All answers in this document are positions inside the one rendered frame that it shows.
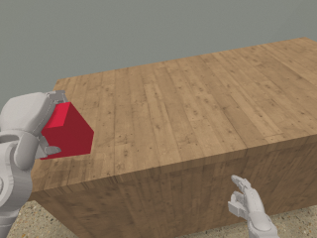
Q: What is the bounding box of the robot right forearm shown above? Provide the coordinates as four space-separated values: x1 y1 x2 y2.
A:
247 211 280 238

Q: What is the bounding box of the robot left hand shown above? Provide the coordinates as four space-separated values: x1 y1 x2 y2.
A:
0 89 68 159

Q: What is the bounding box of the robot left forearm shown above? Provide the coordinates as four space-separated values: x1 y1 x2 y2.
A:
0 130 40 238

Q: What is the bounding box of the robot right hand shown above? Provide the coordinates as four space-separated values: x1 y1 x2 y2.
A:
228 175 265 220

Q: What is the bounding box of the table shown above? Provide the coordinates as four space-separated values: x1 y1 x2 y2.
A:
27 37 317 238

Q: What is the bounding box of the sponge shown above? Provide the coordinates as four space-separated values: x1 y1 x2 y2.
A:
40 101 94 160

